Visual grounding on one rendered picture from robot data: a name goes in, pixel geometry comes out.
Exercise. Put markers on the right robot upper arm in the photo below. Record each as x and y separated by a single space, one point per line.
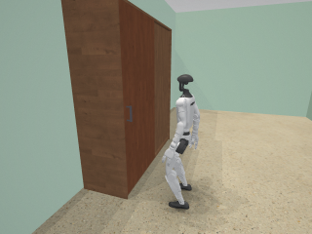
196 114

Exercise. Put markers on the left robot upper arm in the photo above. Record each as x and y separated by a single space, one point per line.
181 111

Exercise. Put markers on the right robot forearm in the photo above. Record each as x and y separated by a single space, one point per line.
195 126

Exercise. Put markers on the left robot forearm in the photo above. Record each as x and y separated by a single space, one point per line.
178 133

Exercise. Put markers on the left robot hand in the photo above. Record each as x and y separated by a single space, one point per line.
170 154

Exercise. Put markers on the robot head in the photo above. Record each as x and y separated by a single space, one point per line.
184 79

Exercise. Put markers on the left robot foot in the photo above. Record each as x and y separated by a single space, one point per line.
177 205

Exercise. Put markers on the handle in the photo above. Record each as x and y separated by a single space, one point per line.
131 114

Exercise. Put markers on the wardrobe door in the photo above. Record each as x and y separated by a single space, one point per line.
137 42
161 80

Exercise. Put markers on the right robot hand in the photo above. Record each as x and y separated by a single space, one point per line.
194 139

